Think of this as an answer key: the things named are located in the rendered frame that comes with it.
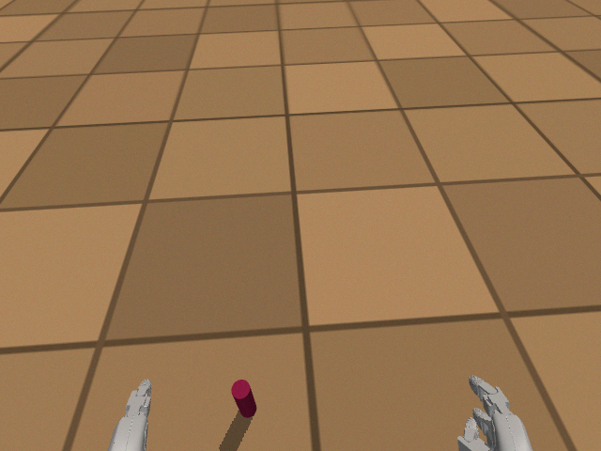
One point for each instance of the left robot hand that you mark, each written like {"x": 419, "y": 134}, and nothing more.
{"x": 130, "y": 433}

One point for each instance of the right robot hand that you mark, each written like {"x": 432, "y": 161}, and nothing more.
{"x": 504, "y": 431}

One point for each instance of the can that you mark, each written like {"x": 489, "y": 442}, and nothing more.
{"x": 244, "y": 398}

